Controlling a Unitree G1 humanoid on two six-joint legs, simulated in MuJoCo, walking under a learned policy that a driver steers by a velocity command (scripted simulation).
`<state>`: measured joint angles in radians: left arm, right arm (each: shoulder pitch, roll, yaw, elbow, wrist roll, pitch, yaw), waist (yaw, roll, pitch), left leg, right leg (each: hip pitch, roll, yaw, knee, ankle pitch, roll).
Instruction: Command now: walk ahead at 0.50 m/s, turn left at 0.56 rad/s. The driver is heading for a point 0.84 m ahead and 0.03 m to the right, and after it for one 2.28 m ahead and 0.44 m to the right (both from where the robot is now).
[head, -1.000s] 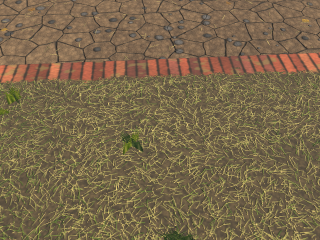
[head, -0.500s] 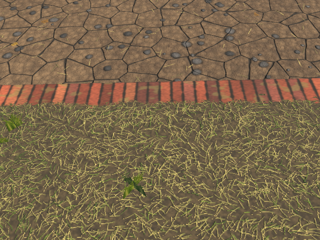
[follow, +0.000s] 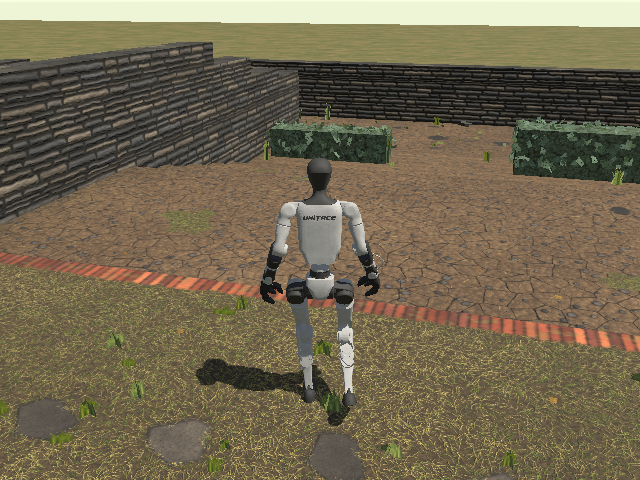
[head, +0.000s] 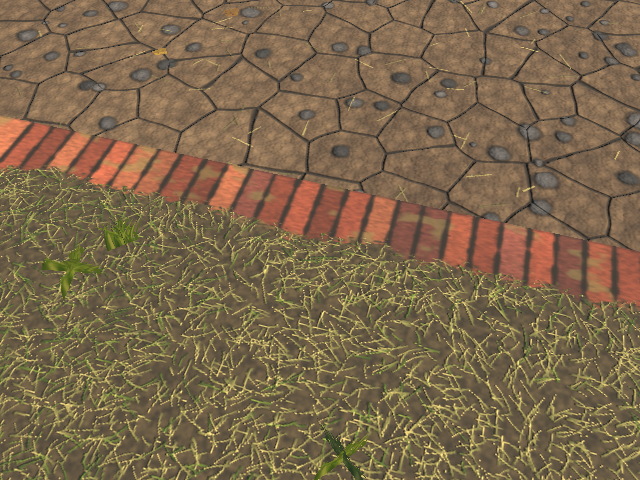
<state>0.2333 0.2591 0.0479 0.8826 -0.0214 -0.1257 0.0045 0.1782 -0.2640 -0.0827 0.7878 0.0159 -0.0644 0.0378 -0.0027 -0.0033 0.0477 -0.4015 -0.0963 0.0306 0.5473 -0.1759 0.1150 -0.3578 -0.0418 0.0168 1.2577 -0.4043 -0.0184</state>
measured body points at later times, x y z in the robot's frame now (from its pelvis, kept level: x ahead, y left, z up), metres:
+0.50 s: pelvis +0.29 -0.05 +0.00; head +0.32 -0.04 +0.45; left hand +0.44 +0.23 -0.09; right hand +0.36 -0.31 -0.13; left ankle +0.12 +0.06 -0.64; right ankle +0.38 -0.12 -0.73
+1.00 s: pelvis +0.55 +0.04 +0.00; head +0.58 +0.05 +0.45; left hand +0.50 +0.31 -0.14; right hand +0.80 -0.16 -0.08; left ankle +0.63 +0.15 -0.73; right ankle +0.39 -0.12 -0.68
